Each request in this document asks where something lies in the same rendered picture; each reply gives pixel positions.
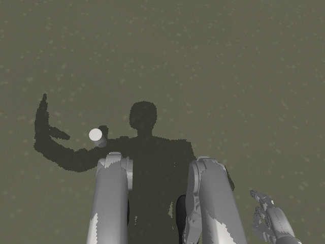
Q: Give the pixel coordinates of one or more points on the right robot foot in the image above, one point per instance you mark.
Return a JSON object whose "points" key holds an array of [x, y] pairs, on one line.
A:
{"points": [[181, 217]]}

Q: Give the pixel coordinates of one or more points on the can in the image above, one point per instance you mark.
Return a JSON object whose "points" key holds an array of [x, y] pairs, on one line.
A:
{"points": [[97, 137]]}

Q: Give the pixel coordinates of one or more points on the right robot hand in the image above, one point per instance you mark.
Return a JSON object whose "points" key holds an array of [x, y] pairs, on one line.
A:
{"points": [[277, 225]]}

